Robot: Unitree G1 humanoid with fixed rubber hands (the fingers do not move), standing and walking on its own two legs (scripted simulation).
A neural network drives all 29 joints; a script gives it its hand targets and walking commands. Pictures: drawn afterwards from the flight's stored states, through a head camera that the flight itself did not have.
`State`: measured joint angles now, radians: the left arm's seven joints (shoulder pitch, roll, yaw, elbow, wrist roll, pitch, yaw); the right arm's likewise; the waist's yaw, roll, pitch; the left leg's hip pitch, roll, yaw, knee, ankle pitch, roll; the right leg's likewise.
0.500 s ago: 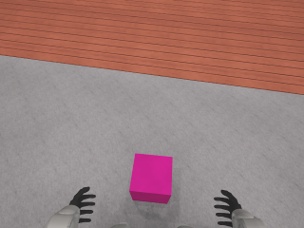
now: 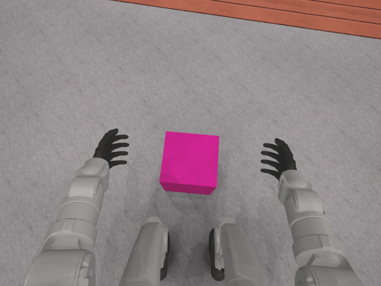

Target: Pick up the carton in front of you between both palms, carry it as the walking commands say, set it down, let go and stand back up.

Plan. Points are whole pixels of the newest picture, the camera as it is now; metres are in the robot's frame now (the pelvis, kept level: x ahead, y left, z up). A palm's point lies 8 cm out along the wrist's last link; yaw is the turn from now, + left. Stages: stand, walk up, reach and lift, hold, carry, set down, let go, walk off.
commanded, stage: reach and lift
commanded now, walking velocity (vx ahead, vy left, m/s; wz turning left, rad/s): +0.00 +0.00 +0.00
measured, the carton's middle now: (189, 165) +0.46 +0.00 -0.55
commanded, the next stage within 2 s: none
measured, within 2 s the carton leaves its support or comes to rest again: neither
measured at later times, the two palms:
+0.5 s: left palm (120, 116) +0.50 +0.19 -0.15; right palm (266, 130) +0.47 -0.20 -0.15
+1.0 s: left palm (139, 151) +0.48 +0.19 -0.40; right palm (243, 159) +0.45 -0.19 -0.39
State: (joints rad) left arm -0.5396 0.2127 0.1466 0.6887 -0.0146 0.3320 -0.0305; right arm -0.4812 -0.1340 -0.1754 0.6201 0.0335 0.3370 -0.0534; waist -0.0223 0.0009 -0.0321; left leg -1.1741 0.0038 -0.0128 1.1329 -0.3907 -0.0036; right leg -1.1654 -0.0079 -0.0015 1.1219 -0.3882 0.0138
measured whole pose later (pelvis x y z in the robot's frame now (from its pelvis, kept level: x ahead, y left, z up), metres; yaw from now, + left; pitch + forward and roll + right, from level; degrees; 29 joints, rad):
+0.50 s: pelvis +0.00 +0.00 -0.04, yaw -1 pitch +47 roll -1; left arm -1.06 0.27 0.30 0.96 0.05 0.07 -0.02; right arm -0.95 -0.14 -0.35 0.83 -0.03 0.07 -0.06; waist -0.03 0.01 -0.11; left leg -1.63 -0.01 -0.03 1.17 -0.35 0.00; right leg -1.62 0.00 0.01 1.15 -0.34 0.03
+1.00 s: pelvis -0.05 +0.00 -0.24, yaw -1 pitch +45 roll -2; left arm -1.22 0.38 0.11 0.99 -0.17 0.07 0.07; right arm -1.15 -0.25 -0.18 0.89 0.18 0.07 -0.14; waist -0.03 0.00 0.10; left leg -2.23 -0.04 -0.05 1.96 -0.51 -0.03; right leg -2.22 0.04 0.03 1.94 -0.51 0.05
